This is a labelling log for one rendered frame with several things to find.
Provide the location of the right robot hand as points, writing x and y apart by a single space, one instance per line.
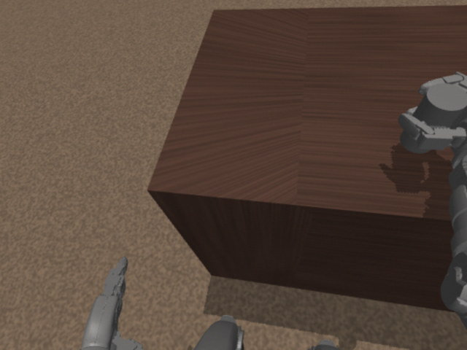
437 137

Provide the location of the can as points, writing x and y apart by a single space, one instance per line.
440 106

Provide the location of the left robot hand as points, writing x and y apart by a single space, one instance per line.
101 326

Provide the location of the right robot arm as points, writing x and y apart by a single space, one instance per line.
454 285

